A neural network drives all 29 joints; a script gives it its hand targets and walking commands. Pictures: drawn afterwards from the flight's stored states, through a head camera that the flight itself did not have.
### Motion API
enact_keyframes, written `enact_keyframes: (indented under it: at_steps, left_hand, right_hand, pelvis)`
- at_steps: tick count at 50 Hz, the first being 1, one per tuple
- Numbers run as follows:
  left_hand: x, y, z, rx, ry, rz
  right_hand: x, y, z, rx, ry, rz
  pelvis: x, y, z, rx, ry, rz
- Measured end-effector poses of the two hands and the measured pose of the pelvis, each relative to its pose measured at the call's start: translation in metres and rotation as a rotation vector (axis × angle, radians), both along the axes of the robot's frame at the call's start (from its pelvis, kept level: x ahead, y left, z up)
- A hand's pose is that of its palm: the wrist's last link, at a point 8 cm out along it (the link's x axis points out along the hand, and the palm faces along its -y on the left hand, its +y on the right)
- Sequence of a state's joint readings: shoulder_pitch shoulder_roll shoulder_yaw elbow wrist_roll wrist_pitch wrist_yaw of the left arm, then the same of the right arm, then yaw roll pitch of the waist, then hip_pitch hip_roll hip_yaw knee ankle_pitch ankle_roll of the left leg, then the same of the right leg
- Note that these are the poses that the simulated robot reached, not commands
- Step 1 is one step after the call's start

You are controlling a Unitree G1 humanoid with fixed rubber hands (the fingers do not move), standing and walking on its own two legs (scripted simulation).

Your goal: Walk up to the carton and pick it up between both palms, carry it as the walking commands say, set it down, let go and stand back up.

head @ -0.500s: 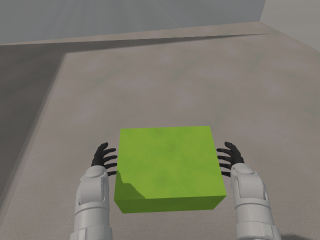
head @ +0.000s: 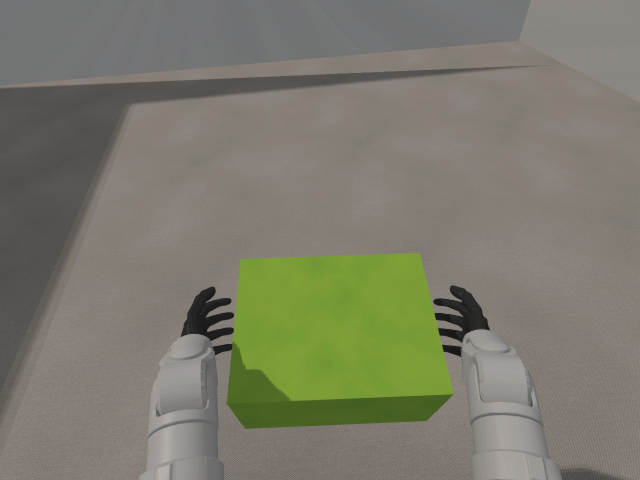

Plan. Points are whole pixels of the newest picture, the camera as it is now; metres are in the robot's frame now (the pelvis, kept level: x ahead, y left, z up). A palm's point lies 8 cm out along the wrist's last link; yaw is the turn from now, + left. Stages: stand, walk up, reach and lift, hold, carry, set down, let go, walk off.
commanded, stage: hold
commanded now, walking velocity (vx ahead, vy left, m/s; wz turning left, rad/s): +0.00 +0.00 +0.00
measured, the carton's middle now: (333, 339) +0.33 +0.00 -0.04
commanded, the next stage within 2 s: carry in 0.32 s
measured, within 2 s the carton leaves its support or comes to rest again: neither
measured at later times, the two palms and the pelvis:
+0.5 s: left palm (195, 347) +0.27 +0.18 +0.04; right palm (462, 332) +0.29 -0.17 +0.04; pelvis -0.01 +0.00 -0.02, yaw +4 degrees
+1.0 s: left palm (122, 351) +0.25 +0.25 +0.08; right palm (388, 273) +0.36 -0.08 +0.08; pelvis -0.06 -0.03 -0.02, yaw +19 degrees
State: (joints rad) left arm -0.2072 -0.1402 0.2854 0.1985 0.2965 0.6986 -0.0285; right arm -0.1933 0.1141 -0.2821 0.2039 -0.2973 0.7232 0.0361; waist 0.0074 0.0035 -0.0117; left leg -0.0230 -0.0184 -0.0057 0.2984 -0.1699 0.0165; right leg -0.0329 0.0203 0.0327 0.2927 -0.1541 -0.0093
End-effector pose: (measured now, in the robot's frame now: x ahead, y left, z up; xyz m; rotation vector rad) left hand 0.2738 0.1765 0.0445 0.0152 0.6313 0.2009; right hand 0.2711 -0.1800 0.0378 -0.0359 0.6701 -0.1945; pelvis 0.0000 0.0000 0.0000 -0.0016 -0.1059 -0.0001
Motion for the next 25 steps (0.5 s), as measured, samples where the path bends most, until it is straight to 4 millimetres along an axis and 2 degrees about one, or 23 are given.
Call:
enact_keyframes:
  at_steps: [15, 21, 25]
  left_hand:
    - [0.0, -0.001, -0.001, 0.009, 0.005, -0.009]
    - [0.001, -0.002, -0.006, 0.014, -0.015, 0.032]
    - [0.001, 0.005, -0.006, 0.021, -0.016, 0.097]
  right_hand:
    - [-0.004, -0.001, -0.001, 0.002, 0.001, -0.011]
    - [0.004, 0.001, -0.003, -0.006, -0.021, -0.004]
    - [0.015, 0.011, -0.002, -0.012, -0.023, 0.005]
  pelvis:
    - [0.0, 0.001, 0.0, 0.0, -0.003, -0.003]
    - [-0.006, 0.0, -0.013, -0.004, 0.08, 0.033]
    - [-0.015, 0.003, -0.024, -0.022, 0.109, 0.072]
